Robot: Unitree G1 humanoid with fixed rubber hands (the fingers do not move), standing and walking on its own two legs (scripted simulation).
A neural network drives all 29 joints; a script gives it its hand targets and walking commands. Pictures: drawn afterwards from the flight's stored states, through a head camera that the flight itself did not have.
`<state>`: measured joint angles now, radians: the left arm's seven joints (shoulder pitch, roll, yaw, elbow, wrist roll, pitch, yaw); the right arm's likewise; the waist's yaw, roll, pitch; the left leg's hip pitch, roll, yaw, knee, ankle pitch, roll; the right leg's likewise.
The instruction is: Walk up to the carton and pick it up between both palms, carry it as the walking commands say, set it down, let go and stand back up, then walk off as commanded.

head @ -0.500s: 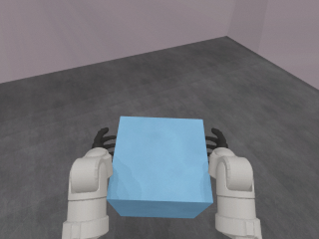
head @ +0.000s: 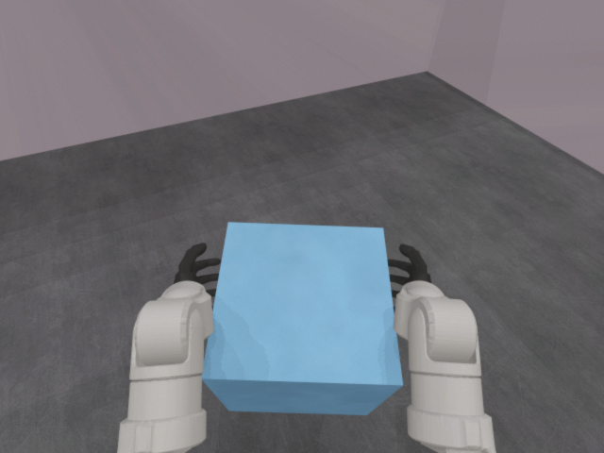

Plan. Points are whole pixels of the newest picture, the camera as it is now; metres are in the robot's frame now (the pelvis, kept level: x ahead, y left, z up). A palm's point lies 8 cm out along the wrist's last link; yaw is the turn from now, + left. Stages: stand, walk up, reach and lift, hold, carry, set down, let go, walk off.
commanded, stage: carry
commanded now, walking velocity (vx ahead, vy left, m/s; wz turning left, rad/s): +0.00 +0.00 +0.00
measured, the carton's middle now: (301, 324) +0.30 +0.00 +0.00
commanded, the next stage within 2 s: none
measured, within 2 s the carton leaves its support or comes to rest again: neither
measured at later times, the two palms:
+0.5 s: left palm (191, 300) +0.29 +0.14 +0.08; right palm (418, 300) +0.28 -0.15 +0.08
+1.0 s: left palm (193, 304) +0.28 +0.14 +0.08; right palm (420, 303) +0.28 -0.15 +0.08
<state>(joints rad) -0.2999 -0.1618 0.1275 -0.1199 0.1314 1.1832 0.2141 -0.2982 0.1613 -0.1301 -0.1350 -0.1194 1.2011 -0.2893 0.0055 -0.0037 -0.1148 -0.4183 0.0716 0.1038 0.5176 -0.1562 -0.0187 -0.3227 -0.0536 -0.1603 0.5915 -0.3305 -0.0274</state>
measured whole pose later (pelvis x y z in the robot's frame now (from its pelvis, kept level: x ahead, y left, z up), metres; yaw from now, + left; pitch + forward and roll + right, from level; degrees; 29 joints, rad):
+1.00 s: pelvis +0.00 +0.00 +0.00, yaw +0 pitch +3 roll +0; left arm -0.28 -0.16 0.13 -0.06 0.16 1.11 0.15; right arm -0.28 0.16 -0.13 -0.08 -0.15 1.12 -0.25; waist 0.00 0.00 -0.11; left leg -0.41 0.09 0.10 0.52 -0.15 -0.03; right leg -0.31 -0.05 -0.18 0.59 -0.33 -0.03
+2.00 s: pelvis +0.00 +0.01 +0.00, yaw +0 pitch +3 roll +0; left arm -0.17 -0.13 0.11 0.04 0.19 0.85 0.08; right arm -0.15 0.13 -0.11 0.01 -0.18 0.86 -0.08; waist 0.00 0.01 -0.13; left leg -0.41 0.07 0.11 0.52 -0.16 0.00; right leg -0.29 -0.07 -0.18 0.56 -0.31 0.00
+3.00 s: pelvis -0.06 +0.03 -0.01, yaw +0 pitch +1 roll -1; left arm -0.29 -0.16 0.11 -0.20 0.12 1.27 0.23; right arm -0.32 0.17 -0.14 -0.21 -0.12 1.25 -0.27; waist 0.01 0.00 -0.03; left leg -0.49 0.07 0.13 0.56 -0.10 0.03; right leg -0.42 -0.09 -0.15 0.68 -0.31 0.01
